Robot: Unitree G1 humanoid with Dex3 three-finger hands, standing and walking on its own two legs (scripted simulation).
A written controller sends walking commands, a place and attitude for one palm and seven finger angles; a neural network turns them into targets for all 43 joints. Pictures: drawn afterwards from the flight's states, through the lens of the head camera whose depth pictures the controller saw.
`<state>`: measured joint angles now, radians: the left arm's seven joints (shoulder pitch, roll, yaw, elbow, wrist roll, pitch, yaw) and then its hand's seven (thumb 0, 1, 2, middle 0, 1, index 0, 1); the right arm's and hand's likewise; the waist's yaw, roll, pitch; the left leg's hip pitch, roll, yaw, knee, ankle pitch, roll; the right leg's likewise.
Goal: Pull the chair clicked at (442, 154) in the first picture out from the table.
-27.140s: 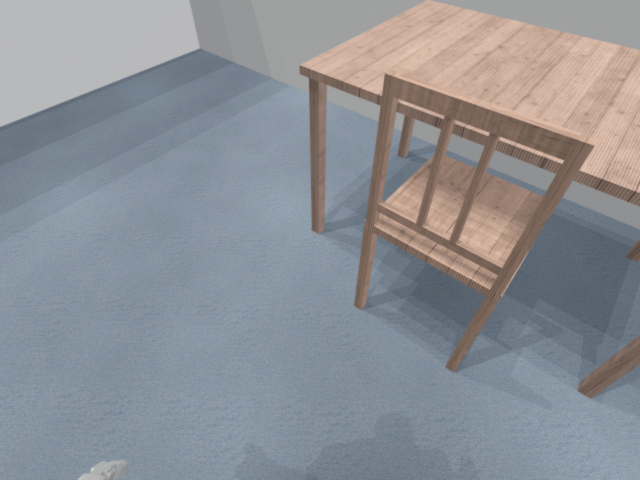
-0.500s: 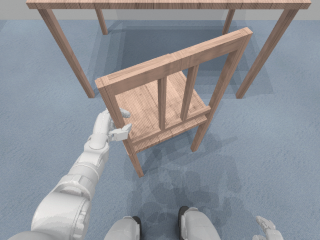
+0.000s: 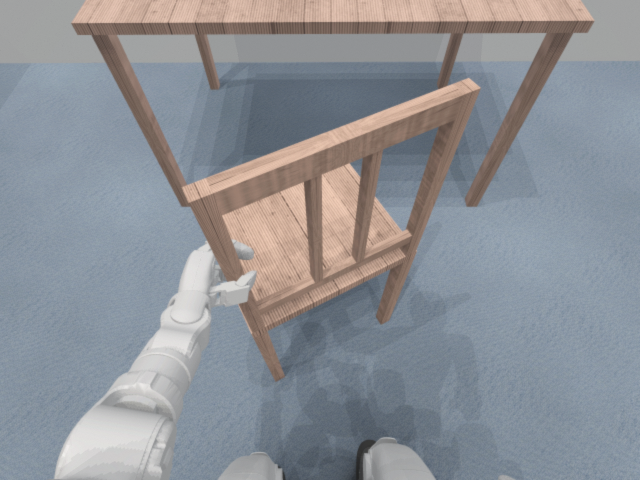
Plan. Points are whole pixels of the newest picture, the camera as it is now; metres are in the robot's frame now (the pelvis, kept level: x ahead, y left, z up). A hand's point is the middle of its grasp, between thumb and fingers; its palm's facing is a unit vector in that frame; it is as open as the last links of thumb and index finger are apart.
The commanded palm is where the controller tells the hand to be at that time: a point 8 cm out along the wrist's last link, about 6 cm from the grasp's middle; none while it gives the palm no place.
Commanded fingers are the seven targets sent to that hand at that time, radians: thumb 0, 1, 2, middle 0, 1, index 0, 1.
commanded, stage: step backward, pulling the chair out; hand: left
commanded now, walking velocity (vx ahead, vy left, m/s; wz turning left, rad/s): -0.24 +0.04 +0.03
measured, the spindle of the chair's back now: (314, 234) +0.46 +0.03 -0.07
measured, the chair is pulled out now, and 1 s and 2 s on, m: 0.39 0.46 0.46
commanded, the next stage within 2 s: stop walking, hand still on the chair in 0.20 s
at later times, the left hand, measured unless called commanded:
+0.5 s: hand (240, 328) +0.30 +0.12 -0.05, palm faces -0.01 -0.97 -0.24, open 6.0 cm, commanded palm +0.28 +0.17 -0.03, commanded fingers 0.00 0.90 0.90 -0.50 -1.45 -0.50 -1.45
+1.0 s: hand (240, 334) +0.29 +0.12 -0.05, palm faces -0.02 -0.98 -0.21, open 6.0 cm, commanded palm +0.28 +0.17 -0.03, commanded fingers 0.00 0.90 0.90 -0.50 -1.45 -0.50 -1.45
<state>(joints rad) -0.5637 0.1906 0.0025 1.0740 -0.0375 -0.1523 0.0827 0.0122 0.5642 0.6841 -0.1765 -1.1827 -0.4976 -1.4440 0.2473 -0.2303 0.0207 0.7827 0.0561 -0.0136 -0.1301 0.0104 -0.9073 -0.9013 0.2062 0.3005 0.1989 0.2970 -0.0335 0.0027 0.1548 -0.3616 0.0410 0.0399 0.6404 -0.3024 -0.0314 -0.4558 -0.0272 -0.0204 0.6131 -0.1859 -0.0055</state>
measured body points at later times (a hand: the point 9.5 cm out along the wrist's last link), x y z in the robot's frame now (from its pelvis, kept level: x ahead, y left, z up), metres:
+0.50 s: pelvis -0.02 -0.01 +0.00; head +0.02 -0.03 +0.45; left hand +0.30 +0.17 -0.03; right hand +0.08 -0.25 -0.13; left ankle +0.02 +0.14 -0.72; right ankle +0.08 -0.12 -0.72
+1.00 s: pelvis +0.04 +0.00 +0.02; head +0.06 -0.02 +0.47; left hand +0.29 +0.17 -0.03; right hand +0.20 -0.25 -0.08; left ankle +0.02 +0.14 -0.72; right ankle +0.08 -0.12 -0.72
